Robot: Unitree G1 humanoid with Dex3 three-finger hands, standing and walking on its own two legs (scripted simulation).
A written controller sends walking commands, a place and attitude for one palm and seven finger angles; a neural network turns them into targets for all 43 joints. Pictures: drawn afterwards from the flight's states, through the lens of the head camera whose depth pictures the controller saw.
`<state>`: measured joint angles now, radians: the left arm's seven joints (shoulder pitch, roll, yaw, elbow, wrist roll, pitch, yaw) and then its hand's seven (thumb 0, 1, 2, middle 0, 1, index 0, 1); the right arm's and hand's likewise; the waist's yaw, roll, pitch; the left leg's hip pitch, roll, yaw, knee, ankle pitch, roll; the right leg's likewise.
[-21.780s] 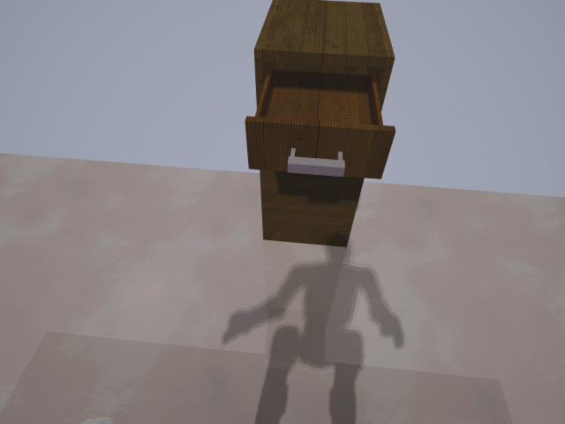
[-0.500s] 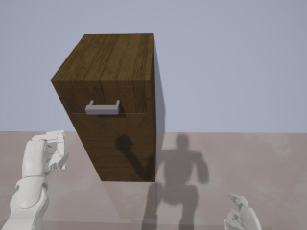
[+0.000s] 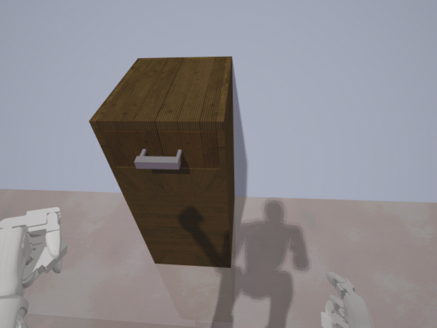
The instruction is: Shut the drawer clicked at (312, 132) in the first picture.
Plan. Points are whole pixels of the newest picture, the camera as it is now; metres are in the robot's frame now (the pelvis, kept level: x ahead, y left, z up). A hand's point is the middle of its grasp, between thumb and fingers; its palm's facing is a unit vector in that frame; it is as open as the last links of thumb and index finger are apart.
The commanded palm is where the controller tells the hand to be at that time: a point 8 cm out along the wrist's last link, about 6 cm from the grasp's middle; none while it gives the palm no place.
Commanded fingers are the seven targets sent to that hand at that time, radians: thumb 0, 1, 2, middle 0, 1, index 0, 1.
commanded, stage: draw the hand back to the body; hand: left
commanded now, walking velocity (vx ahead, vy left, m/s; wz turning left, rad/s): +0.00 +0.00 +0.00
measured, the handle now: (159, 157) +0.56 +0.26 -0.03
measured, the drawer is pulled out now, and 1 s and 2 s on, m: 0.00 0.00 0.00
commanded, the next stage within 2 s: step back with the hand held close in 0.02 s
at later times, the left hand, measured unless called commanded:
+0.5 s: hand (55, 260) +0.16 +0.25 +0.14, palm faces +0.25 -0.84 -0.49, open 3.3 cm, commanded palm +0.10 +0.30 +0.17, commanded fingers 0.00 0.90 0.90 -1.40 -1.60 -1.40 -1.60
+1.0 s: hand out of the picture +0.08 +0.27 +0.15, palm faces +0.35 -0.85 -0.39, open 3.3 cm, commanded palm +0.01 +0.32 +0.17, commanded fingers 0.00 0.90 0.90 -1.40 -1.60 -1.40 -1.60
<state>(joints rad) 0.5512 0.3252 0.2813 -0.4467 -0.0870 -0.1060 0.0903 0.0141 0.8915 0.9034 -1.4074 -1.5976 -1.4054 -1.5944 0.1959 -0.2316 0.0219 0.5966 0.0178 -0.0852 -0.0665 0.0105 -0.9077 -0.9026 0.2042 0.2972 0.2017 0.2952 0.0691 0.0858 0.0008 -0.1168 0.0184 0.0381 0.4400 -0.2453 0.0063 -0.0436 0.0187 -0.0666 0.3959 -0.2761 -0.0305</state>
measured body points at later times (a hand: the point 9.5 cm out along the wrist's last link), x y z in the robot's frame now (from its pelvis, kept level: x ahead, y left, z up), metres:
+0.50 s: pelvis -0.03 +0.02 +0.00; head -0.01 +0.02 +0.45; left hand +0.14 +0.30 +0.17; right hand +0.13 -0.23 -0.08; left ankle +0.00 +0.12 -0.74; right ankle -0.03 -0.10 -0.74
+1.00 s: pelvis -0.12 +0.04 -0.02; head -0.11 +0.07 +0.43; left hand +0.05 +0.32 +0.17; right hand +0.04 -0.20 -0.09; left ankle +0.00 +0.11 -0.74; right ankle -0.04 -0.09 -0.73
